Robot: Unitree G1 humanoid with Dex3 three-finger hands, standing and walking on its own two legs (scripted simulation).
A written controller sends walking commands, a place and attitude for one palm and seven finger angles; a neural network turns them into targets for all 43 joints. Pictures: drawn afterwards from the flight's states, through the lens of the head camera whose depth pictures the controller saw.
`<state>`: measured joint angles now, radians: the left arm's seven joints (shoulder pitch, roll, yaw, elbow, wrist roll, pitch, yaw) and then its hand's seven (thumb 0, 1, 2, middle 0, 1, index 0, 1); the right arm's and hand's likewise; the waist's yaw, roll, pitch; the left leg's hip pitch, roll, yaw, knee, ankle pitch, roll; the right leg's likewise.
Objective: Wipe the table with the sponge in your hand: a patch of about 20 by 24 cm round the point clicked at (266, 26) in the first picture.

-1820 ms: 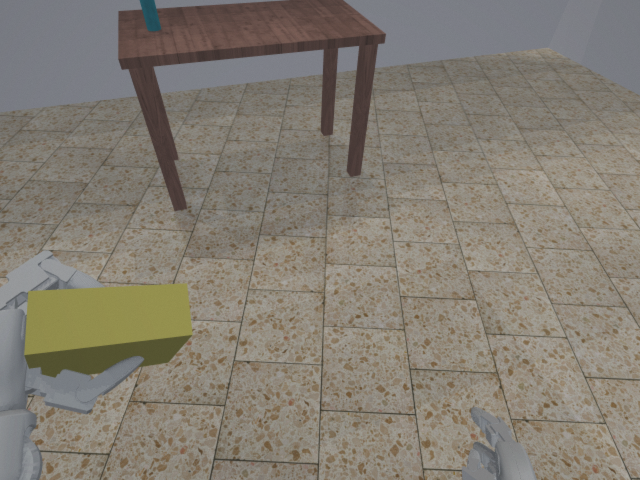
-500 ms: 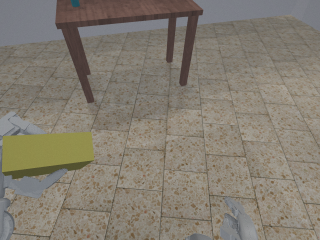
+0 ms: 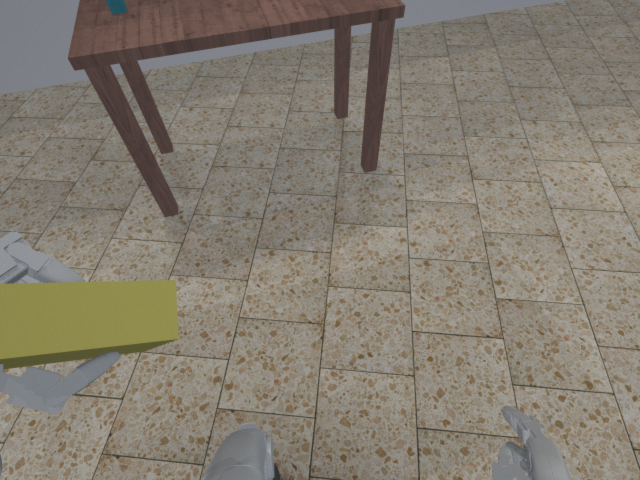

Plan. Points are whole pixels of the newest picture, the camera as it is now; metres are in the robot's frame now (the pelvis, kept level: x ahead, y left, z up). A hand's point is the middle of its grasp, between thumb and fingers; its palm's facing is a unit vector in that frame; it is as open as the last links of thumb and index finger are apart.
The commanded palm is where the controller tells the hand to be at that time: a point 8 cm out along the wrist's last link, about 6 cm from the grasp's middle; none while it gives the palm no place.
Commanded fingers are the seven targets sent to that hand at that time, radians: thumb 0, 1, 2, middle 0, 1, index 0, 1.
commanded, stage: walk to a spot facing it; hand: left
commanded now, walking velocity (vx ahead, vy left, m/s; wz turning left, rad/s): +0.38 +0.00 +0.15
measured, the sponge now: (111, 323) +0.23 +0.20 +0.16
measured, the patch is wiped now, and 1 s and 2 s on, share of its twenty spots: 0.00 0.00 0.00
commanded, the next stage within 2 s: turn to face it in 1.92 s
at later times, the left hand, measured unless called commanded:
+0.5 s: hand (119, 178) +0.37 +0.22 +0.19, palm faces +0.43 -0.76 -0.49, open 9.5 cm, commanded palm +0.33 +0.26 +0.18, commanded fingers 0.00 0.10 1.30 -1.20 -1.60 -1.20 -1.60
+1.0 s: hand (157, 106) +0.52 +0.23 +0.18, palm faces +0.54 -0.73 -0.43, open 9.5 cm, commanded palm +0.46 +0.26 +0.18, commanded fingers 0.00 0.10 1.30 -1.20 -1.60 -1.20 -1.60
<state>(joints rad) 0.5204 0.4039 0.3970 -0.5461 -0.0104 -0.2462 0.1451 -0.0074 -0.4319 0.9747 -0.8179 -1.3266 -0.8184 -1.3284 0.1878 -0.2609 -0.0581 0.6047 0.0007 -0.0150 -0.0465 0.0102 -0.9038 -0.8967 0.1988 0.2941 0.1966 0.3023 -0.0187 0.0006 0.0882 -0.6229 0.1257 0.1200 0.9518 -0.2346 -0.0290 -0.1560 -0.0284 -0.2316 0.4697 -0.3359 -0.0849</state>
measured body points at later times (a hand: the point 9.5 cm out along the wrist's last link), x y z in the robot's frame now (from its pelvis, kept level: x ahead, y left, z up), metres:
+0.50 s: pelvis +0.17 -0.02 +0.00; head +0.21 -0.03 +0.45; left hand +0.35 +0.26 +0.22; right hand +0.33 -0.21 -0.11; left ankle +0.17 +0.12 -0.74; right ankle +0.22 -0.17 -0.70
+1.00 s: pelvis +0.34 -0.04 -0.02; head +0.37 -0.02 +0.42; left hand +0.49 +0.27 +0.20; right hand +0.55 -0.27 -0.09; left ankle +0.40 +0.07 -0.74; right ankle +0.25 -0.17 -0.69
